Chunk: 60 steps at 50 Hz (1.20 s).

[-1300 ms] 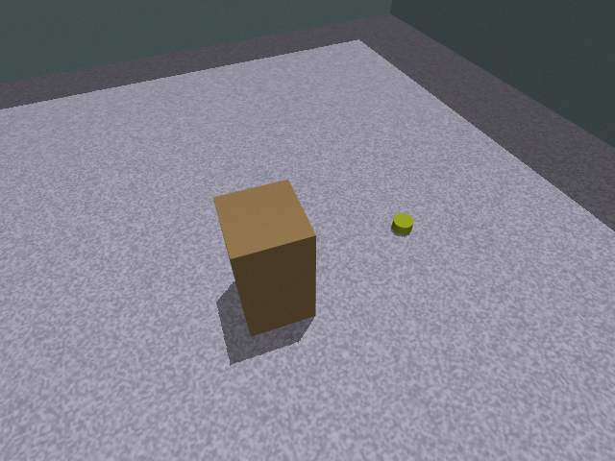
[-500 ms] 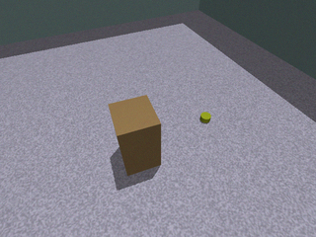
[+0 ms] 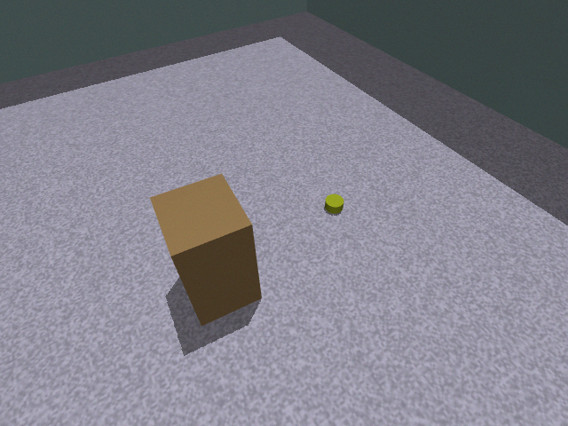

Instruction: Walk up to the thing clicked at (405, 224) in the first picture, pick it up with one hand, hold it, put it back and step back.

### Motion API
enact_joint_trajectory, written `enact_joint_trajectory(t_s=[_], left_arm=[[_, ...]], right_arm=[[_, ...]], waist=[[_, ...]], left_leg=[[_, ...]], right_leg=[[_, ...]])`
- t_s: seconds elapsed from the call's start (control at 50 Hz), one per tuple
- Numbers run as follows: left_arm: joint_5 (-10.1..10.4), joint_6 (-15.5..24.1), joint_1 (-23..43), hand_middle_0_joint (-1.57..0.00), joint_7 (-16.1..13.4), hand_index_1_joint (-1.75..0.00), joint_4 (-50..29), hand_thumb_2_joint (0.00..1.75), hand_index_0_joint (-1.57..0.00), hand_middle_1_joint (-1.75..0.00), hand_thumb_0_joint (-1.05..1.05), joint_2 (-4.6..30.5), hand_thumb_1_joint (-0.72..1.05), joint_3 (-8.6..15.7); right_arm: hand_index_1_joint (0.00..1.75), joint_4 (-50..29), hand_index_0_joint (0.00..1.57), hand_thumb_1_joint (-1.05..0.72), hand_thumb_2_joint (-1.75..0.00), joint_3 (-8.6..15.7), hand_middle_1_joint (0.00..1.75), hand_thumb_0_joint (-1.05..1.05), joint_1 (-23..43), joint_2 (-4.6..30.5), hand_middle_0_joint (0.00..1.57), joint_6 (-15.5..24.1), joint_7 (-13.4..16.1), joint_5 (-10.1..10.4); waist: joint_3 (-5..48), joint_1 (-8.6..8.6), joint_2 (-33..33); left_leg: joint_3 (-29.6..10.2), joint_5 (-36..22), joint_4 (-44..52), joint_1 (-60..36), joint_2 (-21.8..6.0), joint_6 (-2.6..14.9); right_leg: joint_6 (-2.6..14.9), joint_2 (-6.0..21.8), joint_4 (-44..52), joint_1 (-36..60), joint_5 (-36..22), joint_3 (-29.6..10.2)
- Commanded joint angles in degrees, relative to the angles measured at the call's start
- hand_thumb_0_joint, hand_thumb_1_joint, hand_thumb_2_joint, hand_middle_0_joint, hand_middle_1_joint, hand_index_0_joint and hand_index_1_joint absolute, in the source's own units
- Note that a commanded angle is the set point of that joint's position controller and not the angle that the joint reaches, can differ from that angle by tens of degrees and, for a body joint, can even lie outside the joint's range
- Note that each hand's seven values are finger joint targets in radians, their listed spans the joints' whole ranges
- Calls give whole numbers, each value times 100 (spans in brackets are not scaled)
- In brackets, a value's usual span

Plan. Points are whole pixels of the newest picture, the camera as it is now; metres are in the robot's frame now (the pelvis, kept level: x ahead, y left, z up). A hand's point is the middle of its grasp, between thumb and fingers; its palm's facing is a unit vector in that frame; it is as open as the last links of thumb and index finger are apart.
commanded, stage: walk up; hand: left
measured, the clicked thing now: (334, 203) +1.22 -0.20 -0.75
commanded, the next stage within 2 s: none
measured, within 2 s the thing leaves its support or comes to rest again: neither
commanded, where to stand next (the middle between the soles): +0.77 -0.28 m, yaw -22 degrees
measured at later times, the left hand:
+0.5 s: hand (196, 370) +0.27 +0.18 -0.17, palm faces -0.22 -0.92 -0.32, open 7.4 cm
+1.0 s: hand (280, 225) +0.56 +0.03 -0.12, palm faces -0.34 -0.85 -0.41, open 7.4 cm
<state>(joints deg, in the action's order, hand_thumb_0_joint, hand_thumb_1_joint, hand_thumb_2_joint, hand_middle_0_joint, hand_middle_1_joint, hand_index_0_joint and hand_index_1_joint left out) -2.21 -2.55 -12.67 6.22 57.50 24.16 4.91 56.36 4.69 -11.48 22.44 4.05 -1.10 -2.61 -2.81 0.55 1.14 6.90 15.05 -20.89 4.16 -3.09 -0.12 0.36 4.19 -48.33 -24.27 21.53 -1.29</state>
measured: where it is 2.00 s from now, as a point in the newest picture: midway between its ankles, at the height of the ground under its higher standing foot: (365, 302)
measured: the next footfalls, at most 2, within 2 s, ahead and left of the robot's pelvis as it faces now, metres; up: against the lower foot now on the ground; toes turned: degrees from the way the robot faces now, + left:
right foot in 0.14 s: +0.15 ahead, -0.20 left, +0.00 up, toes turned -10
left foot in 0.48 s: +0.33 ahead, +0.02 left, +0.00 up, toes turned -7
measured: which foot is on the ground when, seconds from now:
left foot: down 0.00-0.16, up 0.18-0.46, down 0.48-0.86, up 0.88-1.00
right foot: up 0.00-0.12, down 0.14-0.50, up 0.52-0.84, down 0.86-1.00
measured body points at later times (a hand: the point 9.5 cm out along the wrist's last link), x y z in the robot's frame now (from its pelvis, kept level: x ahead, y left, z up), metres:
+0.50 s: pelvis +0.18 -0.08 -0.02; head +0.19 -0.07 +0.43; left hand +0.28 +0.23 -0.14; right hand +0.19 -0.42 -0.12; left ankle +0.29 +0.02 -0.74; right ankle +0.11 -0.19 -0.74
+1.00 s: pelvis +0.36 -0.18 -0.02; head +0.37 -0.21 +0.43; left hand +0.58 +0.08 -0.10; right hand +0.29 -0.51 -0.14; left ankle +0.38 -0.04 -0.68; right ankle +0.37 -0.31 -0.74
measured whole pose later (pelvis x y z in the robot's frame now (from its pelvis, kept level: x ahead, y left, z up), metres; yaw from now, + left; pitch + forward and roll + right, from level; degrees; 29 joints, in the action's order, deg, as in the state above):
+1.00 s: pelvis +0.36 -0.18 -0.02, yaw -20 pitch -3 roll +0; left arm 0.8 4.1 -13.2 3.2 46.6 23.1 2.9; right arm 49.7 3.0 -18.8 25.7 2.2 -2.3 -0.8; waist -4.8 -0.7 -3.3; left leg 1.7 24.0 -63.0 22.3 -5.2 1.9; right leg 1.7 0.2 -36.0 -17.9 15.3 1.3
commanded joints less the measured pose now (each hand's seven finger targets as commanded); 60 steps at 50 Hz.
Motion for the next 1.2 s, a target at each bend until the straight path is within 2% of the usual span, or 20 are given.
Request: enact_joint_trajectory(t_s=[0.0, 0.1, 0.12, 0.14, 0.16, 0.26, 0.36, 0.44, 0.46, 0.48, 0.5, 0.62, 0.74, 0.8, 0.82, 0.84, 0.86, 0.98, 1.12, 1.18], left_arm=[[13, 229, 503, -20, 185, -30, -857, 90, -20, -30, 0, 987, 90, 283], [-29, 367, -1081, -20, 14, -30, -474, 90, -20, -30, 0, 1258, 90, 492], [-36, 442, -1730, -20, -114, -30, -412, 90, -20, -30, 0, 1747, 90, 646], [46, 493, -1553, -20, -176, -30, -674, 90, -20, -30, 0, 2238, 90, 666], [151, 497, -1100, -20, -185, -30, -848, 90, -20, -30, 0, 2239, 90, 631], [173, 563, -317, -20, -306, -30, -1134, 90, -20, -30, 0, 1586, 90, 388], [145, 640, -260, -20, -292, -30, -1418, 90, -20, -30, 0, 1543, 90, 363], [92, 627, 87, -20, -293, -30, -1628, 90, -20, -30, 0, 1159, 90, 201], [126, 627, -230, -20, -303, -30, -1612, 90, -20, -30, 0, 697, 90, 82], [157, 629, -403, -20, -363, -30, -1636, 90, -20, -30, 0, 626, 90, 44], [101, 604, -573, -20, -419, -30, -1493, 90, -20, -30, 0, 1230, 90, 121], [199, 617, -359, -20, -220, -30, -1222, 90, -20, -30, 0, 1118, 90, 157], [192, 612, 132, -20, -100, -30, -1370, 90, -20, -30, 0, 914, 90, 155], [166, 651, -567, -20, -182, -30, -1103, 90, -20, -30, 0, 1133, 90, 269], [161, 703, -1144, -20, -260, -30, -944, 90, -20, -30, 0, 1414, 90, 404], [141, 756, -1473, -20, -363, -30, -1019, 90, -20, -30, 0, 1894, 90, 527], [222, 768, -1273, -20, -376, -30, -1172, 90, -20, -30, 0, 2144, 90, 494], [276, 833, -478, -20, -459, -30, -1363, 90, -20, -30, 0, 1486, 90, 256], [209, 908, -581, -20, -457, -30, -1461, 90, -20, -30, 0, 1604, 90, 248], [203, 873, -230, -20, -455, -30, -1530, 90, -20, -30, 0, 1589, 90, 170]], right_arm=[[30, -711, 20, -90, -90, 489, 30, 0, 471, 1820, 20, 164, 70, -41], [30, -817, 20, -90, -90, 346, 30, 0, 512, 1506, 20, 15, 32, -35], [30, -951, 20, -90, -90, 161, 30, 0, 285, 1031, 20, -4, 9, 22], [30, -1263, 20, -90, -90, 70, 30, 0, 348, 966, 20, 24, -26, 168], [30, -1169, 20, -90, -90, 201, 30, 0, 506, 1442, 20, -3, -1, 116], [30, -754, 20, -90, -90, 231, 30, 0, -436, 1467, 20, 16, -122, 187], [30, -1008, 20, -90, -90, 291, 30, 0, -435, 1381, 20, 75, -211, 92], [30, -805, 20, -90, -90, 441, 30, 0, -1590, 1462, 20, 241, -93, 48], [30, -749, 20, -90, -90, 564, 30, 0, -2094, 1871, 20, 305, -20, -32], [30, -962, 20, -90, -90, 565, 30, 0, -1927, 2167, 20, 348, 13, -33], [30, -1157, 20, -90, -90, 561, 30, 0, -1187, 2242, 20, 352, -6, 205], [30, -1221, 20, -90, -90, 325, 30, 0, -851, 1695, 20, 361, -26, 128], [30, -1296, 20, -90, -90, 327, 30, 0, -834, 1814, 20, 267, -52, 149], [30, -1375, 20, -90, -90, 263, 30, 0, -710, 1656, 20, 154, -55, 176], [30, -1387, 20, -90, -90, 143, 30, 0, -942, 1321, 20, 134, -56, 174], [30, -1525, 20, -90, -90, -37, 30, 0, -1164, 841, 20, 129, -63, 200], [30, -1482, 20, -90, -90, 81, 30, 0, -1008, 1319, 20, 75, -10, 239], [30, -1009, 20, -90, -90, 171, 30, 0, -1191, 1368, 20, -16, -105, 173], [30, -1297, 20, -90, -90, 246, 30, 0, -353, 1224, 20, 45, -259, 112], [30, -1146, 20, -90, -90, 331, 30, 0, -721, 1252, 20, 130, -270, 110]], waist=[[-326, -73, -1068], [357, 670, 368], [399, 944, 1916], [193, 719, 2401], [-136, 523, 1132], [-206, -22, 840], [-125, -43, 620], [296, -792, -248], [482, -982, -1607], [235, -743, -1689], [-13, -407, -939], [-196, -214, -932], [37, -206, -1089], [432, 257, -343], [777, 560, 691], [901, 598, 1979], [727, 554, 1497], [52, -31, 674], [-125, 131, 662], [22, -297, 354]], left_leg=[[-609, 1440, 967, 622, -1524, 978], [306, 1111, -1992, 1691, -798, 646], [488, 1255, -3980, 2609, -159, 401], [-112, 2089, -4793, 3697, 451, 115], [-758, 1748, -4917, 3455, -89, 87], [-726, 716, -3543, 2390, -402, 168], [-528, 191, -2167, 1756, -287, 88], [-389, -130, -1097, -825, 24, 185], [-1721, 1505, -158, -1362, -781, 447], [-4476, 2803, 1031, -957, -2247, 849], [-4878, 3359, 1378, -149, -2554, 1198], [-1392, -144, 677, 422, -1533, 1294], [-446, -748, 123, 693, -1235, 1002], [-146, -959, -1332, 1219, -1055, 781], [97, -783, -2902, 1699, -695, 598], [69, 1311, -4320, 2897, -52, 309], [-470, 1590, -4857, 3572, 97, 197], [-761, 612, -3800, 2629, -402, 188], [-489, -74, -2086, 2174, -320, 86], [-249, -348, -1379, 577, -52, 169]], right_leg=[[-39, 338, 701, -49, -309, 122], [134, -433, 1326, 2215, -373, 867], [472, 122, 2484, 2766, 1154, -613], [1190, 1466, 3993, 2431, 1893, -3807], [1560, 1872, 4112, 1763, 2686, -4279], [1157, 813, 3451, 923, 832, -1775], [1198, 815, 3315, 536, 706, -1499], [751, 203, 1266, -989, 96, -773], [544, -588, -682, -1624, 65, -265], [272, -1079, -1850, -2332, 741, -418], [352, -581, -2160, -2032, 642, -931], [-18, 37, -569, -1017, -156, -300], [121, -198, 1117, 324, -1031, 443], [226, -460, 1660, 1939, -1209, 631], [326, -382, 1977, 2770, -615, 196], [781, 1032, 2582, 3343, 85, -2167], [1493, 1820, 3282, 3073, 410, -3946], [1331, 852, 2783, 1300, -1743, -1393], [1306, 888, 2982, 752, -475, -1219], [1042, 747, 2350, -172, -233, -842]])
